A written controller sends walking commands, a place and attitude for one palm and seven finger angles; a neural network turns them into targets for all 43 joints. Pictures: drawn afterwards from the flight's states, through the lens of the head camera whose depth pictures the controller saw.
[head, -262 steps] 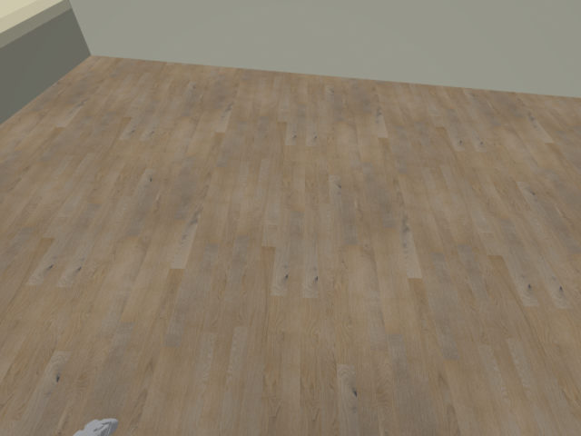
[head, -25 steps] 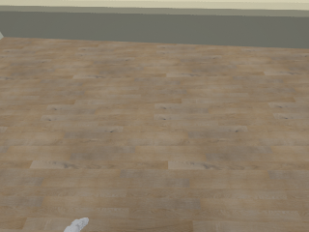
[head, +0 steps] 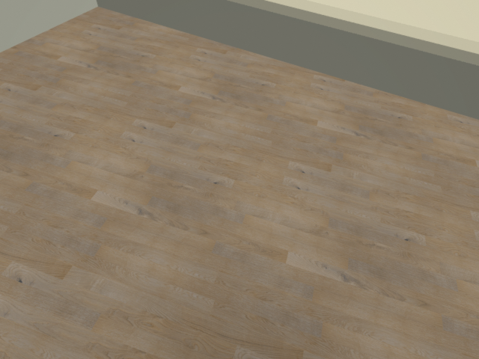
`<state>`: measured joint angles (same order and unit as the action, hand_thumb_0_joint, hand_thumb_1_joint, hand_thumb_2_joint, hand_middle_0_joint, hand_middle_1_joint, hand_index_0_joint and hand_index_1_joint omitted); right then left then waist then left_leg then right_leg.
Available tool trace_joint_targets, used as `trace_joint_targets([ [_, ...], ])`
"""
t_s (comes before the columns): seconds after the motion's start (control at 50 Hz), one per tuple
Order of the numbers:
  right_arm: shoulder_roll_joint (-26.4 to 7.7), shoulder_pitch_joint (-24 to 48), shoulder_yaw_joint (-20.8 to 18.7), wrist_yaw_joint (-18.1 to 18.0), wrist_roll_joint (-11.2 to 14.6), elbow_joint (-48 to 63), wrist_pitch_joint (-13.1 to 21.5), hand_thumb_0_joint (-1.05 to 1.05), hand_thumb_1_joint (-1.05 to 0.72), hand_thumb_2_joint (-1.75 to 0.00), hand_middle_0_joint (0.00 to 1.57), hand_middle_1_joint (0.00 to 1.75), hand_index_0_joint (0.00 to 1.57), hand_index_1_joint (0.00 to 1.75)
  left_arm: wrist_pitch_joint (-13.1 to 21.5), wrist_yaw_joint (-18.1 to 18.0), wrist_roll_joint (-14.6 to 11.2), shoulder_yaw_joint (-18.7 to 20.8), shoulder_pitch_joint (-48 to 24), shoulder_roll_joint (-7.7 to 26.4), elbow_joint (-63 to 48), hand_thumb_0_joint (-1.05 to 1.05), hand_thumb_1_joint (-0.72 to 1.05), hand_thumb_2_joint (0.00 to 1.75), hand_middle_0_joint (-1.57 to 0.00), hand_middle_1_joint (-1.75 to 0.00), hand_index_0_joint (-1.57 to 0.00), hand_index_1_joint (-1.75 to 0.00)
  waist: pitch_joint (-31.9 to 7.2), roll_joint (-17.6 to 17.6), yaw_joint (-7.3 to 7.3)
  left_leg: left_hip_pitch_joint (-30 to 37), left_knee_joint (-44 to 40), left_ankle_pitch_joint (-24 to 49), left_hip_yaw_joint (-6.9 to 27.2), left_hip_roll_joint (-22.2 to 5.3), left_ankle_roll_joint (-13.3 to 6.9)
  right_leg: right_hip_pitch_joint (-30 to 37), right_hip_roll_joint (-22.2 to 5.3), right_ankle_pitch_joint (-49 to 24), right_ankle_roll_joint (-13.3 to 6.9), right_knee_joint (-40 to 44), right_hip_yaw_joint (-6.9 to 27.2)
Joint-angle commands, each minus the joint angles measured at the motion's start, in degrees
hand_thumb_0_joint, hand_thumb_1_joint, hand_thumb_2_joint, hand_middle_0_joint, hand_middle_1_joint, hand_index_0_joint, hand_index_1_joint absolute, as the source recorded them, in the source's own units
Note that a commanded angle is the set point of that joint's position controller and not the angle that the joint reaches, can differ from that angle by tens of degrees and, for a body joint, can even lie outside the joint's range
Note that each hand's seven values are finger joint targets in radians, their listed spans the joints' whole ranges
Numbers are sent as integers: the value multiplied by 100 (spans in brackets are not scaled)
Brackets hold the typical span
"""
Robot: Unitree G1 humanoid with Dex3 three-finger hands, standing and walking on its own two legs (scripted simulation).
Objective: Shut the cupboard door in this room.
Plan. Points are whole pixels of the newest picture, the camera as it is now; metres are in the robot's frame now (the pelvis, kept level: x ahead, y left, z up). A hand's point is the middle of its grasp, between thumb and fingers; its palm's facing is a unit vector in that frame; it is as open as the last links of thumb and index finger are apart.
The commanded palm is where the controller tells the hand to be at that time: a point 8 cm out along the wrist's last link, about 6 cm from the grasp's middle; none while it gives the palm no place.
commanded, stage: turn or walk to find it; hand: left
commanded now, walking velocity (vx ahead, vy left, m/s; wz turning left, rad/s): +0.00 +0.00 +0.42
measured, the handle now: out of the picture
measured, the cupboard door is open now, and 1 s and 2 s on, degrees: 40 40 40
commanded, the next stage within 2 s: none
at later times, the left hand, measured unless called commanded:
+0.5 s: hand out of the picture +0.03 +0.17 -0.13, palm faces +0.21 -0.94 -0.27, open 7.4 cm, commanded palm none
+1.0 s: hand out of the picture -0.10 +0.22 -0.16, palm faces +0.43 -0.87 -0.24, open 7.4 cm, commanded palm none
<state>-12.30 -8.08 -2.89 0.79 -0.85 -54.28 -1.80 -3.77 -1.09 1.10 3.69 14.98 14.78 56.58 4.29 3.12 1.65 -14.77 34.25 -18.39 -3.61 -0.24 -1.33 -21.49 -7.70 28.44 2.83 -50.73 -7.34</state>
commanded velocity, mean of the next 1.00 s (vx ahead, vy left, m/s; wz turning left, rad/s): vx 0.00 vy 0.00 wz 0.42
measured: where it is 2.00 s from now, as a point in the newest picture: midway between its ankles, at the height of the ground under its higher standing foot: outside the picture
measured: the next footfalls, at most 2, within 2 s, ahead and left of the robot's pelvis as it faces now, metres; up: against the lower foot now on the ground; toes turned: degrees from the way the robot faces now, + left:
right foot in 0.36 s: +0.04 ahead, -0.13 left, +0.00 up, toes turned +4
left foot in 0.80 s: -0.06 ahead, +0.11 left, +0.00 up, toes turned +24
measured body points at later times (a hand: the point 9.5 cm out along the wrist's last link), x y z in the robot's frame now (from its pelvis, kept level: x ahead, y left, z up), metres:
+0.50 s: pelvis -0.02 -0.04 +0.01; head +0.00 -0.07 +0.46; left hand +0.02 +0.22 -0.11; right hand +0.06 -0.28 -0.16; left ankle -0.06 +0.10 -0.65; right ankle +0.00 -0.13 -0.73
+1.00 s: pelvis -0.06 +0.01 +0.01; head -0.04 +0.03 +0.46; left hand -0.12 +0.27 -0.14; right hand +0.12 -0.18 -0.12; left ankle -0.09 +0.10 -0.73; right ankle -0.02 -0.14 -0.66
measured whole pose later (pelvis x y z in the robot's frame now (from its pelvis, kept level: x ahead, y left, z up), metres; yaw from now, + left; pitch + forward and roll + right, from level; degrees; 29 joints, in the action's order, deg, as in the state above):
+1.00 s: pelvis -0.06 +0.01 +0.01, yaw +23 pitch +0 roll -1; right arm -10.7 -9.6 -2.1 0.0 -0.9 -54.4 -1.2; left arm -3.6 -0.4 0.8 3.8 12.2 14.9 55.9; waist 3.6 1.6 0.6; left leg -13.3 27.5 -13.9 -1.2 0.3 -2.1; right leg -25.3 -5.6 24.2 4.1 -58.3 -3.5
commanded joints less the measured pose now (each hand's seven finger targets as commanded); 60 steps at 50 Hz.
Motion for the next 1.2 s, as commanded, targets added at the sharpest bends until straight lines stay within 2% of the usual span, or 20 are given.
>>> trace_joint_targets([
  [0.0,-1085,-170,-175,-181,-40,295,115,0,-90,-90,20,30,20,30,170,42,3,101,-338,401,-569,0,90,90,-20,-30,-20,-30,-257,-1211,-220,435,-1670,2258,1574,-1445,-746,-898,81,-347,94,-1276,581],
  [0.18,-1099,-446,-258,-162,-48,288,97,0,-90,-90,20,30,20,30,182,15,-32,49,-485,267,-703,0,90,90,-20,-30,-20,-30,-509,-1078,-362,791,-1544,2471,1842,-1337,-891,-525,327,-253,184,-51,559],
  [0.3,-1040,-206,-304,-121,-20,403,49,0,-90,-90,20,30,20,30,314,-34,-66,52,188,264,-631,0,90,90,-20,-30,-20,-30,-755,-994,-21,-86,-877,2227,1960,-935,-549,1187,532,-1457,74,2423,401],
  [0.32,-830,-252,-293,-92,22,429,55,0,-90,-90,20,30,20,30,372,-61,-26,97,306,491,-612,0,90,90,-20,-30,-20,-30,-816,-425,34,-660,-424,1452,1686,-577,-243,1840,110,-1743,-37,3051,800],
  [0.34,-461,-324,-226,-48,60,540,54,0,-90,-90,20,30,20,30,430,-109,61,196,394,1018,-633,0,90,90,-20,-30,-20,-30,-778,1000,61,-1701,724,-205,803,220,180,2341,-1286,-2078,-537,3462,2260],
  [0.36,-596,-219,-285,-65,-19,587,-14,0,-90,-90,20,30,20,30,407,-100,29,203,303,1139,-733,0,90,90,-20,-30,-20,-30,-622,1218,117,-1701,1927,-1390,739,289,265,1525,-2004,-2035,-1093,3656,2625],
  [0.4,-695,-212,-354,-19,-49,403,-130,0,-90,-90,20,30,20,30,394,-98,7,160,-273,826,-864,0,90,90,-20,-30,-20,-30,-121,759,-112,-1707,3253,-871,912,74,255,666,-1467,-1232,-1050,3801,2111],
  [0.46,-570,-600,-310,44,-56,153,-145,0,-90,-90,20,30,20,30,442,-99,17,66,-627,507,-937,0,90,90,-20,-30,-20,-30,-169,613,-323,-1623,3495,-207,630,-95,422,835,-966,-2016,-849,3482,1011],
  [0.64,-394,32,-156,20,22,255,-80,0,-90,-90,20,30,20,30,393,-88,88,186,92,868,-539,0,90,90,-20,-30,-20,-30,-413,798,119,-992,1302,-908,35,-155,495,1549,-1282,-3419,-1093,2954,657],
  [0.72,-458,-446,-133,-19,29,163,14,0,-90,-90,20,30,20,30,327,-60,35,214,-30,945,-479,0,90,90,-20,-30,-20,-30,-733,754,-140,47,-365,90,-226,-52,381,1359,-1147,-3526,-708,2226,215],
  [0.74,-628,-648,-164,-6,21,122,53,0,-90,-90,20,30,20,30,286,-45,-12,194,-81,840,-496,0,90,90,-20,-30,-20,-30,-825,299,-274,708,-1051,763,-41,-214,301,880,-999,-2970,-438,1685,-1],
  [0.76,-1152,-750,-282,-21,-28,170,114,0,-90,-90,20,30,20,30,233,-18,-54,159,50,523,-643,0,90,90,-20,-30,-20,-30,-894,-1162,-325,1392,-1428,1799,1495,-1358,-173,-347,-364,-1338,-29,652,-307],
  [0.78,-1576,-967,-365,-47,-32,172,91,0,-90,-90,20,30,20,30,211,4,-27,41,-214,254,-860,0,90,90,-20,-30,-20,-30,-758,-2028,-470,1298,-1629,3082,2445,-2342,-846,-1057,61,843,165,-352,-141],
  [0.8,-1479,-1089,-361,-116,-45,48,109,0,-90,-90,20,30,20,30,138,-47,11,41,-593,340,-857,0,90,90,-20,-30,-20,-30,-768,-1867,-627,905,-1691,2675,2380,-2227,-963,-962,44,734,104,-956,390],
  [0.86,-1061,-274,-199,-186,-53,236,125,0,-90,-90,20,30,20,30,159,46,-4,106,-493,353,-613,0,90,90,-20,-30,-20,-30,-247,-1289,-229,349,-1699,2096,1633,-1506,-729,-951,50,-332,100,-1340,586],
  [0.9,-1037,-235,-194,-185,-28,267,157,0,-90,-90,20,30,20,30,165,59,-13,77,-298,341,-512,0,90,90,-20,-30,-20,-30,-429,-1122,-202,610,-1625,2493,1393,-1328,-715,-835,127,-492,159,-1105,530],
  [1.04,-1085,-534,-277,-165,-49,235,100,0,-90,-90,20,30,20,30,197,18,-40,32,-568,236,-721,0,90,90,-20,-30,-20,-30,-592,-1084,-401,887,-1458,2652,1873,-1359,-885,-505,364,-224,171,85,538],
  [1.1,-1106,-386,-299,-147,-70,297,64,0,-90,-90,20,30,20,30,232,-6,-66,19,-374,187,-721,0,90,90,-20,-30,-20,-30,-664,-1204,-303,595,-1322,2738,2017,-1268,-839,47,500,-336,107,869,483],
  [1.16,-1008,-263,-312,-120,-19,360,52,0,-90,-90,20,30,20,30,329,-33,-68,45,87,285,-631,0,90,90,-20,-30,-20,-30,-805,-1003,-61,27,-830,2432,1940,-909,-512,1180,535,-1497,63,2531,402],
  [1.18,-807,-300,-290,-91,26,388,62,0,-90,-90,20,30,20,30,385,-64,-30,88,206,533,-609,0,90,90,-20,-30,-20,-30,-836,-428,-3,-625,-387,1624,1672,-579,-208,1873,50,-1809,-65,3081,846],
])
